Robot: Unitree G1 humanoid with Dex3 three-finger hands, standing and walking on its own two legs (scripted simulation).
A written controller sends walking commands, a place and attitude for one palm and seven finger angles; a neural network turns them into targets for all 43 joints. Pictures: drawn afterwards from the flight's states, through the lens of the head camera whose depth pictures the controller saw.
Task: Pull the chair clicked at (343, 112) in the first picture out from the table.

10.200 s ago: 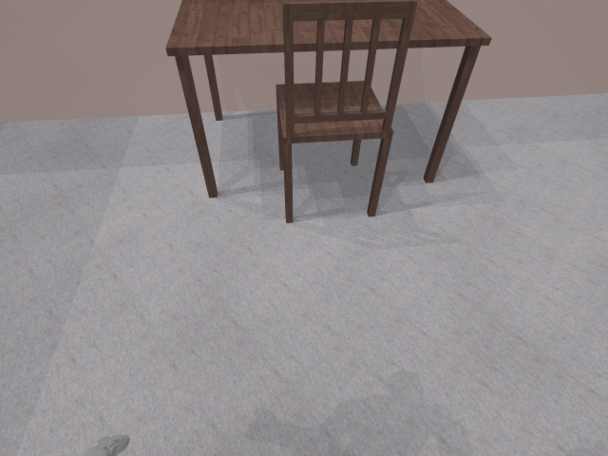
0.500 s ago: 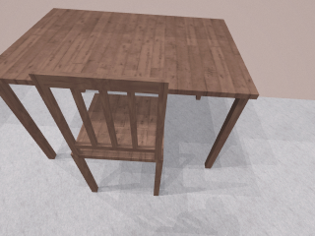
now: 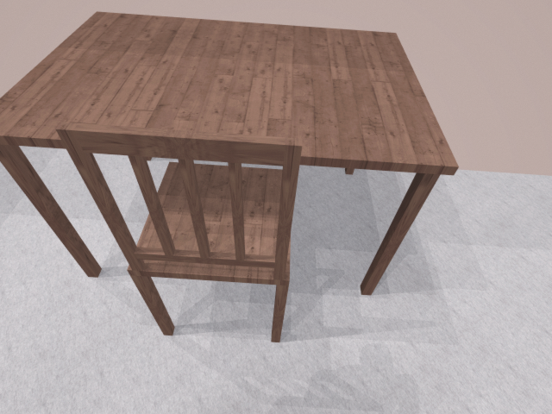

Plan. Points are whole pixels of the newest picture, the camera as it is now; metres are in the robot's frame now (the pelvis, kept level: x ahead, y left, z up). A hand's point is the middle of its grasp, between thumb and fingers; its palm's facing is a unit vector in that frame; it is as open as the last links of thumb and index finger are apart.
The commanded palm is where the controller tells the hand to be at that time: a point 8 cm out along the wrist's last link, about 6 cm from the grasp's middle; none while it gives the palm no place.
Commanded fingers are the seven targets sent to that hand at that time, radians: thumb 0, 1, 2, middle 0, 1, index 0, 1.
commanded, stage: shuffle to correct the standing spot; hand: left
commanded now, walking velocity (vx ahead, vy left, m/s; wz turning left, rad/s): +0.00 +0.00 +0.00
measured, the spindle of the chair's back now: (197, 213) +0.49 +0.20 -0.07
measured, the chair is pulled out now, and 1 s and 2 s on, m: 0.00 0.00 0.00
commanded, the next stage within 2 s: come to a stop and stand still in 0.38 s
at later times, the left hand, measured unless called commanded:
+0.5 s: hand out of the picture +0.00 +0.11 -0.18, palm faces +0.04 -0.98 -0.19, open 7.4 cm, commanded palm none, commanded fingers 0.00 0.90 0.90 -0.20 -0.30 -0.20 -0.30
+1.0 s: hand out of the picture +0.08 +0.09 -0.18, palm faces +0.06 -0.96 -0.28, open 7.4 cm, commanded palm none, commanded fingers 0.00 0.90 0.90 -0.20 -0.30 -0.20 -0.30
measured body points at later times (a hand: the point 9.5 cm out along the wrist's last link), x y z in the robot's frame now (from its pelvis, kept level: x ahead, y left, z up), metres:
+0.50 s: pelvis +0.04 -0.06 -0.01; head +0.06 -0.06 +0.44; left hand +0.00 +0.16 -0.16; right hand +0.01 -0.28 -0.17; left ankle +0.00 +0.06 -0.71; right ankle -0.03 -0.13 -0.74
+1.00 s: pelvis +0.05 -0.10 -0.02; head +0.07 -0.12 +0.43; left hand +0.08 +0.14 -0.16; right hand +0.14 -0.32 -0.18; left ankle +0.11 +0.03 -0.74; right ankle +0.05 -0.21 -0.74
